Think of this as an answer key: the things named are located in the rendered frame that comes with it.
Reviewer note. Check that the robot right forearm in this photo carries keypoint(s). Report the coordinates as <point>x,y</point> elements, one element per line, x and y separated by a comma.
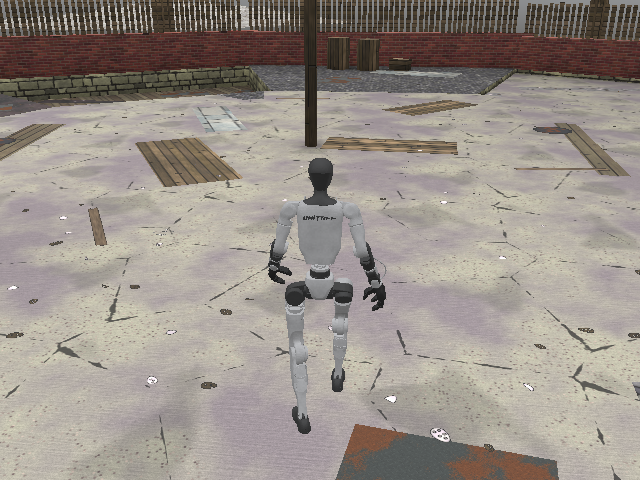
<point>370,269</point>

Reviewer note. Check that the robot right hand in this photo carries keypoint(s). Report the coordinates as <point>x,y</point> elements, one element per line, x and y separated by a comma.
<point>380,296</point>

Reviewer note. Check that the right robot upper arm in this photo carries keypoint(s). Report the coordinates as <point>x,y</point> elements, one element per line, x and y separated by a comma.
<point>352,212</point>

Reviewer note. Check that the robot left thigh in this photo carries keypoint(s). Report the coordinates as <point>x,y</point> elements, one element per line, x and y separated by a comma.
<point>295,305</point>

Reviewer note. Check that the left robot upper arm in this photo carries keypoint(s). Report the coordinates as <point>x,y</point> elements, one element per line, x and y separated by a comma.
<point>288,211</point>

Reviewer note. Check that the robot left hand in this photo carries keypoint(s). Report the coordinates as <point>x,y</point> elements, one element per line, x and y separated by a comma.
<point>281,269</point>

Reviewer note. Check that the robot left forearm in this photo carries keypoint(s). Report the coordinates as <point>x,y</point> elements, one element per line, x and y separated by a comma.
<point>274,259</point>

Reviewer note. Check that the robot right thigh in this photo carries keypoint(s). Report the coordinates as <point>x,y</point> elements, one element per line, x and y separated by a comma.
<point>342,293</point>

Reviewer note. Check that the robot thigh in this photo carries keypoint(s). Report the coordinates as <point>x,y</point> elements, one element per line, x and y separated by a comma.
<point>295,305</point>
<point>342,293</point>

